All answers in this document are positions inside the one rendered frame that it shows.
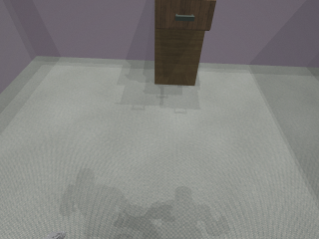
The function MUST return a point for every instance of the cabinet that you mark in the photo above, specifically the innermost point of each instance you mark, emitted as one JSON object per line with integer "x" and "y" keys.
{"x": 177, "y": 55}

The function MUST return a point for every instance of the handle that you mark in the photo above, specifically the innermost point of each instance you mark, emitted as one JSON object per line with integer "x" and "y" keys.
{"x": 189, "y": 18}

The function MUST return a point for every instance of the drawer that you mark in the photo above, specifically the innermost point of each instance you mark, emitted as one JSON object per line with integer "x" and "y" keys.
{"x": 202, "y": 10}

